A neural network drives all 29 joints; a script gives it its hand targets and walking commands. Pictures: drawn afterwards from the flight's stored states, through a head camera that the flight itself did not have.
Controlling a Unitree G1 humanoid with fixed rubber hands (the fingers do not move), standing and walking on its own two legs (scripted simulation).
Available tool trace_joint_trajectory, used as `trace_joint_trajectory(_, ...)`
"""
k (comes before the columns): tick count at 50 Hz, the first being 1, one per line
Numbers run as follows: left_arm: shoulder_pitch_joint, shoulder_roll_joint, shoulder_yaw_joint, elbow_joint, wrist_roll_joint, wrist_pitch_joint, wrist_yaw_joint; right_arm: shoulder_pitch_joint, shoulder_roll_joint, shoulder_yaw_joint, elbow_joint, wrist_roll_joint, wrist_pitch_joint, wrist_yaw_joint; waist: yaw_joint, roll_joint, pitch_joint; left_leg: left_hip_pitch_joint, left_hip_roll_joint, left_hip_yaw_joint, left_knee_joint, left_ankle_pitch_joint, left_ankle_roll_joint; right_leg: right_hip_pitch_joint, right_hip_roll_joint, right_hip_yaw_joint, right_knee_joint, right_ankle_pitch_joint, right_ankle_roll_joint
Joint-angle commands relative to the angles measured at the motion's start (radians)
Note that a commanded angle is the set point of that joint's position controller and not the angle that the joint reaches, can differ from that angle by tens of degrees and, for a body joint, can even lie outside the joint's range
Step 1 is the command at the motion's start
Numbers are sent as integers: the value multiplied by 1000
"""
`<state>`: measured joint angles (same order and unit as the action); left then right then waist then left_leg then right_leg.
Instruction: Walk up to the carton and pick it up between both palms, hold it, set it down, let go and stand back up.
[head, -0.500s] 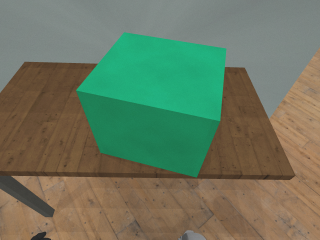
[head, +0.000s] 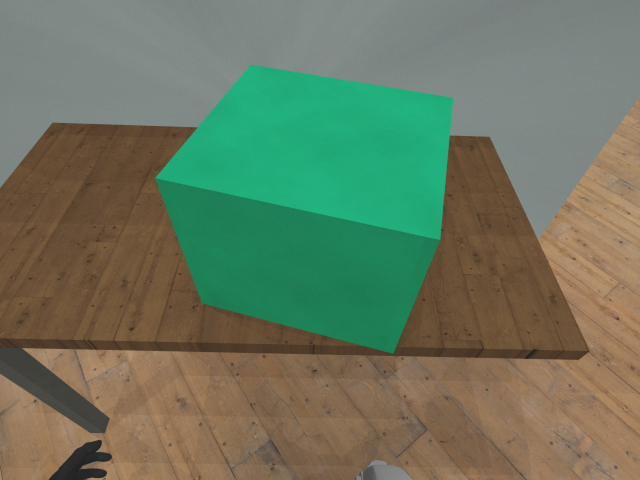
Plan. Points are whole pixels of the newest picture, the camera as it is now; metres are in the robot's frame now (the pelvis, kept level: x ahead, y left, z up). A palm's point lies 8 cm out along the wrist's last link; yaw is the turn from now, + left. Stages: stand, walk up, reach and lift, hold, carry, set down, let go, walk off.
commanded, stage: walk up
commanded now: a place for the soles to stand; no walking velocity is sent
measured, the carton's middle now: (320, 206) +0.50 +0.01 +0.05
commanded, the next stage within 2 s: reach and lift in 0.48 s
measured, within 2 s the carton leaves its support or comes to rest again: neither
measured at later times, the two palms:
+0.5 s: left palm out of the picture +0.11 +0.31 -0.09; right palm out of the picture +0.08 -0.32 -0.10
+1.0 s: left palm (92, 448) +0.17 +0.28 -0.07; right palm out of the picture +0.13 -0.30 -0.08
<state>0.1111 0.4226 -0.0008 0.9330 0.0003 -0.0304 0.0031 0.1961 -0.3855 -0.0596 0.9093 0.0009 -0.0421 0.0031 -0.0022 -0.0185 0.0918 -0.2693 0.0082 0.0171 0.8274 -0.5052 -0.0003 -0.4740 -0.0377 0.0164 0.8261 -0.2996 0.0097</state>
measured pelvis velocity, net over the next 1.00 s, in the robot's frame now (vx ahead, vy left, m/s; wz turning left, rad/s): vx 0.00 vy -0.01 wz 0.00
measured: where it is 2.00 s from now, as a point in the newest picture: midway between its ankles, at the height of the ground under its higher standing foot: outside the picture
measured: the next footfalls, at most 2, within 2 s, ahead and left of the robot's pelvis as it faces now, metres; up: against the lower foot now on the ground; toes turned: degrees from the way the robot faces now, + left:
none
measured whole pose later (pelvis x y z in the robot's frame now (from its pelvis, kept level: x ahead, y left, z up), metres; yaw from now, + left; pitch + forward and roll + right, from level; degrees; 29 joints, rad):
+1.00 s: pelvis +0.00 -0.01 +0.00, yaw +0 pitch -3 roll +0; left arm 0.05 0.39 0.00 0.59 0.00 0.32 -0.04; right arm 0.14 -0.32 -0.12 0.86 -0.04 -0.25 -0.03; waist 0.00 0.00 0.10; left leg -0.27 0.04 0.01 0.83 -0.50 -0.02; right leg -0.46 -0.01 0.00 0.79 -0.28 0.01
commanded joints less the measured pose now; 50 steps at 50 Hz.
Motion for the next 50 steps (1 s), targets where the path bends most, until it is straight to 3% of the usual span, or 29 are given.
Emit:
trace_joint_trajectory(1,-79,167,54,-30,8,-20,3,-45,-246,-25,-6,-9,-24,-24,3,-20,-116,-60,139,-189,-313,181,93,139,-58,114,-166,130,-94)
trace_joint_trajectory(3,-86,177,49,-28,12,-19,3,-61,-265,-33,-10,-18,-28,-23,4,14,-91,-79,156,-218,-328,172,98,116,-39,78,-145,118,-85)
trace_joint_trajectory(4,-65,194,64,-13,17,-20,3,-69,-268,-34,3,-24,-22,-21,14,89,-113,-82,153,-182,-298,140,104,170,-39,81,-161,37,-84)
trace_joint_trajectory(5,-54,197,67,-37,12,-23,1,-58,-246,-23,-13,-24,-21,-20,30,17,-100,-119,129,-178,-286,126,100,160,-52,115,-188,10,-92)
trace_joint_trajectory(7,-67,212,69,-22,26,-21,-1,-50,-229,-26,0,-19,-13,-20,4,-18,-94,-117,92,-157,-273,66,84,141,-88,182,-251,-90,-116)
trace_joint_trajectory(10,-62,186,58,-42,18,-16,-3,-63,-246,-27,-11,-22,-10,-16,11,29,-68,-57,96,-164,-343,5,80,82,-83,162,-275,-150,-97)
trace_joint_trajectory(11,-91,189,57,-38,22,-19,-2,-54,-248,-27,-8,-30,-15,-17,-9,11,-78,-55,114,-172,-335,78,83,94,-72,143,-234,-43,-92)
trace_joint_trajectory(13,-81,188,65,-37,19,-22,0,-84,-243,-23,-25,-25,-22,-15,12,-7,-99,-81,129,-170,-271,156,97,152,-75,124,-220,87,-78)
trace_joint_trajectory(14,-97,200,64,-30,25,-25,-1,-43,-234,-24,-19,-28,-21,-19,-18,-30,-112,-35,113,-141,-274,184,80,127,-85,140,-228,85,-97)
trace_joint_trajectory(19,-65,189,59,-39,15,-19,4,-99,-257,-29,-27,-20,-24,-22,23,82,-104,-65,158,-183,-294,237,101,147,-39,53,-139,167,-79)
trace_joint_trajectory(20,-67,205,64,-32,10,-24,3,-87,-232,-26,-24,-14,-21,-21,7,21,-136,-89,148,-170,-268,239,97,201,-52,54,-172,164,-88)
trace_joint_trajectory(23,-63,237,74,-46,26,-33,7,-67,-199,-13,-30,-5,-10,-19,10,-49,-173,-89,54,-64,-112,153,52,205,-165,262,-280,83,-153)
trace_joint_trajectory(24,-53,236,71,-39,29,-30,7,-30,-206,-27,-13,-7,-7,-17,-15,-100,-161,-103,27,-43,-94,68,46,186,-193,300,-320,15,-173)
trace_joint_trajectory(25,-322,165,95,-299,57,222,39,-340,-135,-158,57,-148,-185,26,-14,145,12,-453,55,24,-201,-70,-39,137,25,-86,-77,-132,-63)
trace_joint_trajectory(26,-263,115,51,-362,60,320,61,-273,-214,-216,81,-124,-207,59,-57,233,54,-616,147,9,-279,-190,9,335,86,-159,61,-43,-48)
trace_joint_trajectory(28,-209,90,115,-360,115,352,55,-249,-260,-197,94,-139,-218,64,-48,186,29,-721,144,45,-287,-94,37,528,91,-148,74,86,-39)
trace_joint_trajectory(31,-238,135,136,-483,86,402,43,-233,-223,-205,45,-122,-235,69,-24,98,-30,-521,93,63,-230,0,5,424,51,-133,-6,69,-47)
trace_joint_trajectory(32,-222,127,137,-512,78,413,39,-208,-227,-205,38,-104,-236,67,-43,64,-57,-440,94,60,-221,60,1,382,48,-130,-34,94,-67)
trace_joint_trajectory(33,-203,129,143,-532,84,407,40,-195,-223,-199,28,-88,-242,68,-11,82,-62,-388,82,58,-229,62,-7,405,41,-117,-57,99,-60)
trace_joint_trajectory(34,-217,127,135,-547,68,408,42,-178,-184,-188,14,-85,-242,64,-53,27,-99,-309,53,62,-185,150,-18,338,15,-93,-104,109,-70)
trace_joint_trajectory(36,-204,134,167,-552,62,398,23,-141,-144,-158,-67,-57,-249,43,-28,-23,-99,-287,33,85,-215,166,5,418,16,-62,-159,133,-45)
trace_joint_trajectory(37,-192,130,151,-534,56,402,10,-116,-119,-151,-34,-56,-237,34,-39,-31,-51,-253,26,83,-230,179,-10,406,16,-65,-181,147,-36)
trace_joint_trajectory(41,-129,188,235,-524,65,357,-22,-74,-67,-104,-228,-47,-261,-30,10,-143,-131,-290,-18,88,-214,235,22,554,-17,30,-213,260,21)
trace_joint_trajectory(42,-140,182,221,-503,53,357,-28,-77,-55,-88,-220,-25,-266,-40,-4,-140,-132,-272,-26,94,-217,252,14,546,-29,42,-229,333,30)
trace_joint_trajectory(43,-105,188,242,-490,61,352,-38,-39,-36,-80,-224,-25,-262,-51,9,-196,-139,-264,-32,95,-239,251,15,579,-25,35,-241,343,49)
trace_joint_trajectory(44,-81,197,241,-487,62,344,-44,1,-18,-70,-228,-10,-262,-57,17,-143,-119,-253,-29,74,-270,268,8,576,-29,35,-249,399,43)
trace_joint_trajectory(45,-101,203,261,-518,67,335,-45,-12,-25,-70,-253,-16,-258,-67,27,-153,-163,-252,-30,79,-259,279,16,590,-22,34,-247,338,43)
trace_joint_trajectory(47,-52,188,257,-490,65,319,-35,27,-8,-63,-224,-12,-269,-64,17,-137,-142,-227,-18,80,-306,302,1,586,-21,-5,-250,436,32)
trace_joint_trajectory(50,-71,181,247,-599,30,275,-32,15,22,-51,-297,5,-269,-70,65,-70,-168,-190,-18,83,-344,315,-5,609,-13,13,-299,292,16)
